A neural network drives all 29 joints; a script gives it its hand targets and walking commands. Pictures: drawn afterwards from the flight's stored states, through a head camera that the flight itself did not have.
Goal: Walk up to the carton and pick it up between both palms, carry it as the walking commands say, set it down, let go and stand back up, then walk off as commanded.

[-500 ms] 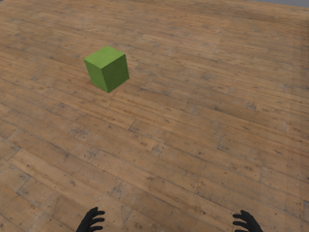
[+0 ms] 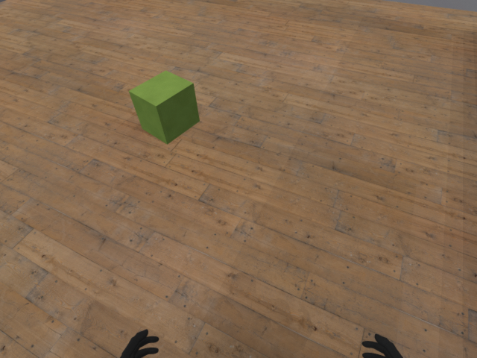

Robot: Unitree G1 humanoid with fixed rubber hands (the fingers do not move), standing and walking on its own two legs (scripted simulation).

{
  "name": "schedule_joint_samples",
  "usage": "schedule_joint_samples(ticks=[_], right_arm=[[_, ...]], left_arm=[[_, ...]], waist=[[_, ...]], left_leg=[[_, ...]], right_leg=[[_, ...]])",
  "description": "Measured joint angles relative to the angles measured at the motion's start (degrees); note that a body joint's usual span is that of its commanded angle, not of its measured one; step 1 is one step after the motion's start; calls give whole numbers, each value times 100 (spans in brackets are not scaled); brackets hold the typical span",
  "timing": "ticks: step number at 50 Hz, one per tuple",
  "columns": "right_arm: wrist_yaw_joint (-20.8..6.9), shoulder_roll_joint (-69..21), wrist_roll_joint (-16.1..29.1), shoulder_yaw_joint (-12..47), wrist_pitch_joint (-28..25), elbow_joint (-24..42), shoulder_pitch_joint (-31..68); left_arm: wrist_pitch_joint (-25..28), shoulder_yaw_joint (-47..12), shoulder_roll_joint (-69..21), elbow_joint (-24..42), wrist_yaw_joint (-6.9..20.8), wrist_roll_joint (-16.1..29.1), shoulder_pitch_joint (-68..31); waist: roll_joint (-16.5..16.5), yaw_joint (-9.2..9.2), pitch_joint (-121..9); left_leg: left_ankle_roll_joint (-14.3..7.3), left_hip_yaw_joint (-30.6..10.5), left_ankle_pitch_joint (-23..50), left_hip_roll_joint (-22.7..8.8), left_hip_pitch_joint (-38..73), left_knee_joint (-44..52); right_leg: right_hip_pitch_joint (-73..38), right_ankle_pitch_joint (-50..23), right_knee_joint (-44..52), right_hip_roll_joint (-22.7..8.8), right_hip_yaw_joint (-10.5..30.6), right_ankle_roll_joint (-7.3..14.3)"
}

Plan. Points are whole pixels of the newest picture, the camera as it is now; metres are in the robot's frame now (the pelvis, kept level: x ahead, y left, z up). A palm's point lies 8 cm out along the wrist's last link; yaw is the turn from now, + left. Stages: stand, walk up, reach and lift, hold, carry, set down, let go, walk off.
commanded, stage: stand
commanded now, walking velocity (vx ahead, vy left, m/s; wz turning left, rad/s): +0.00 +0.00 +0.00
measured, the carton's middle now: (166, 107) +1.59 +0.55 -0.62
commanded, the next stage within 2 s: walk up in 0.78 s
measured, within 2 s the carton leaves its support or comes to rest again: neither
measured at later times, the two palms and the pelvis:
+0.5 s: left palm out of the picture +0.08 +0.23 -0.11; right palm out of the picture +0.08 -0.23 -0.11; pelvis +0.00 +0.00 +0.00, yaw +0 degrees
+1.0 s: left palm out of the picture +0.03 +0.24 -0.13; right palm out of the picture +0.02 -0.24 -0.13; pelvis +0.00 +0.00 +0.01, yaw +0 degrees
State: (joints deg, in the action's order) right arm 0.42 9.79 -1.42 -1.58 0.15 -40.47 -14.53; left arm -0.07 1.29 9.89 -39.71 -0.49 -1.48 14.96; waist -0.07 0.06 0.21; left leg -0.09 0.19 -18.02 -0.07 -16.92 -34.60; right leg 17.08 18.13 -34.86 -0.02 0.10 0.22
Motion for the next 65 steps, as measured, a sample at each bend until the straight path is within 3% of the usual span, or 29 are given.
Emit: schedule_joint_samples(ticks=[25, 48, 49, 51, 53, 55, 58, 61, 65], right_arm=[[57, 1, 23, -56, -20, -510, -83], [134, -25, 55, -90, -39, -1533, -192], [182, -26, 25, -75, -24, -1535, -200], [61, 42, 94, -114, 81, -1452, -369], [-124, 177, 77, -174, 231, -1304, -387], [-250, 299, -1, -223, 206, -1112, -197], [-429, 458, -77, -297, 84, -922, 193], [-544, 493, -19, -295, 34, -842, 484], [-521, 458, 2, -216, -31, -770, 729]], left_arm=[[20, 65, -4, -507, -59, 22, 82], [41, 105, -44, -1536, -131, 61, 181], [-15, 143, -24, -1522, -95, 98, 185], [-35, 182, 62, -1417, -97, 125, 184], [82, 229, 119, -1318, -179, 117, 162], [186, 301, 216, -1341, -254, 67, 274], [321, 362, 340, -1564, -257, 53, 585], [427, 357, 419, -1726, -161, -5, 829], [436, 340, 456, -1750, -6, -85, 937]], waist=[[0, -2, 57], [7, -5, 168], [-4, 3, 171], [-11, -35, 48], [62, 46, 22], [67, 136, -10], [45, 195, -131], [-64, 233, -259], [-217, 322, -266]], left_leg=[[-2, -1, 143, 0, 189, 280], [0, -6, 380, -3, 549, 765], [1, 7, 376, -19, 497, 727], [-103, -114, -277, 56, 154, 247], [-19, -307, -538, 198, -437, -785], [68, -343, -97, 225, -1079, -1792], [208, -189, 500, -98, -1656, -2612], [253, 12, 756, -436, -1638, -2107], [183, 380, 246, -568, -907, -585]], right_leg=[[-191, -144, 282, 1, 0, 2], [-555, -384, 775, 4, -3, 0], [-411, -336, 491, 8, -33, -10], [-277, 520, 349, -108, -189, -3], [-238, 118, 409, -224, -412, -33], [-311, -186, 585, -361, -564, -76], [-611, -331, 1003, -511, -681, -193], [-948, -398, 1413, -703, -758, -317], [-1251, -172, 1445, -962, -895, -393]])
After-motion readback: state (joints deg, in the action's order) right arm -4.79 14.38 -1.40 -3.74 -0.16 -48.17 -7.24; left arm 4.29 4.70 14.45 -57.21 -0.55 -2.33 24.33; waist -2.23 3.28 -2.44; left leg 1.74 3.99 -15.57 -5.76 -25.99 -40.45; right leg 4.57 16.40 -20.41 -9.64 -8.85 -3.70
